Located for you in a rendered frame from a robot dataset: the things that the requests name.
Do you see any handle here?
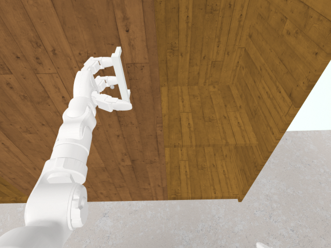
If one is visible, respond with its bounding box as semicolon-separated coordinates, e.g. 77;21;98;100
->
111;46;130;102

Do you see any left robot upper arm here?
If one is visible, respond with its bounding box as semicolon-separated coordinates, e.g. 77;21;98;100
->
0;182;88;248

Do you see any wardrobe door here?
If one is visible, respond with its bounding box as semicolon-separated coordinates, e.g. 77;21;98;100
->
0;0;168;202
0;176;26;197

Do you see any left robot hand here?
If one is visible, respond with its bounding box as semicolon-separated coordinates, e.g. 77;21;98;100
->
73;57;132;112

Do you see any left robot forearm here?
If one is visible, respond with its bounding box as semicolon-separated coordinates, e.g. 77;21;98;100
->
24;97;96;225

